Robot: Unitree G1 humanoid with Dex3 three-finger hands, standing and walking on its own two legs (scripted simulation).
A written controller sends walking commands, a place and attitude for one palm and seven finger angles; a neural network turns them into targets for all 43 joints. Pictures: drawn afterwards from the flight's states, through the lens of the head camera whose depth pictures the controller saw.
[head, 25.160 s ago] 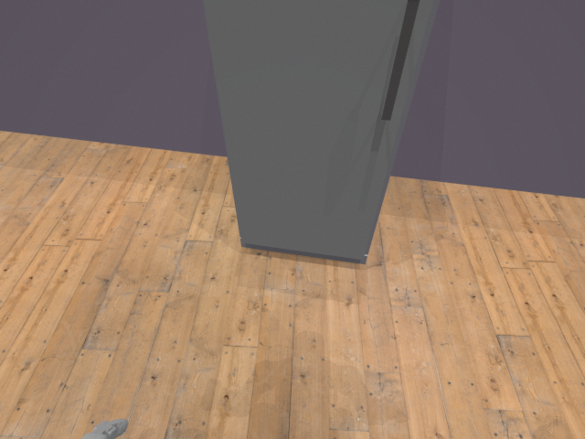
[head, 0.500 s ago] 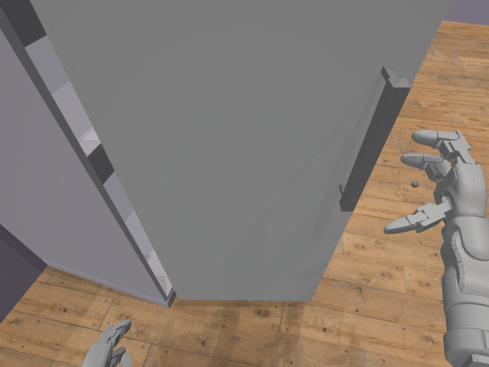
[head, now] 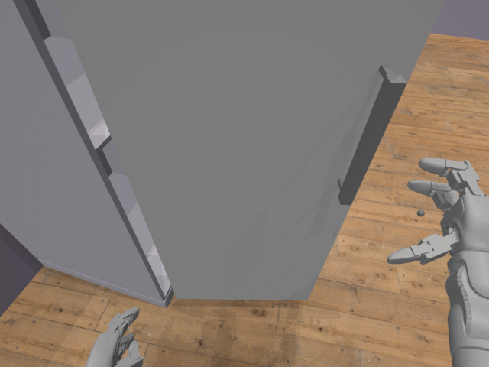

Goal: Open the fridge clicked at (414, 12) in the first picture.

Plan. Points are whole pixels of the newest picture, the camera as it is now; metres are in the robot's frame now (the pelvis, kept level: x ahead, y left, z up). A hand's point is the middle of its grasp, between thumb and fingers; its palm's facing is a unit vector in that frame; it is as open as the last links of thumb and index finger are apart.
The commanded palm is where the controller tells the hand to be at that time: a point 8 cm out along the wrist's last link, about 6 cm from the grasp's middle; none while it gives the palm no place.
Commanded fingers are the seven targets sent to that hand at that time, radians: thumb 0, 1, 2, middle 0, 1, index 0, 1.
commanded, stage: slip the hand off the handle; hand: right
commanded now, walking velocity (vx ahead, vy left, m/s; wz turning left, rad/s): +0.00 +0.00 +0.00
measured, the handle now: (362, 143) +0.46 -0.18 +0.14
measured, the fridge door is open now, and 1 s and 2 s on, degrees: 73 73 73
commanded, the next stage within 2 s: draw the hand back to the body in 0.60 s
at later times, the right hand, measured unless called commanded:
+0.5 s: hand (443, 243) +0.27 -0.25 +0.13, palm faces +0.20 +0.97 -0.14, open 14.7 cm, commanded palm +0.24 -0.29 +0.14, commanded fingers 0.00 0.55 -0.20 0.25 1.15 0.25 1.15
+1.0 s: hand (457, 247) +0.25 -0.25 +0.15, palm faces +0.16 +0.99 -0.01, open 14.7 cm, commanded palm +0.22 -0.29 +0.16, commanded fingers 0.00 0.55 -0.20 0.25 1.15 0.25 1.15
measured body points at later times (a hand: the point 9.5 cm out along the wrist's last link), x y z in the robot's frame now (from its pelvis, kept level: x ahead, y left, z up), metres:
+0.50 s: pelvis +0.01 +0.02 +0.00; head +0.01 +0.03 +0.45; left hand +0.19 +0.26 -0.08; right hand +0.25 -0.30 +0.14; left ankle +0.01 +0.13 -0.72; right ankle +0.03 -0.11 -0.72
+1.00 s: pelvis +0.01 +0.00 +0.01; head -0.02 +0.02 +0.46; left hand +0.20 +0.22 -0.05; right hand +0.24 -0.30 +0.16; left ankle +0.01 +0.13 -0.72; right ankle +0.03 -0.11 -0.72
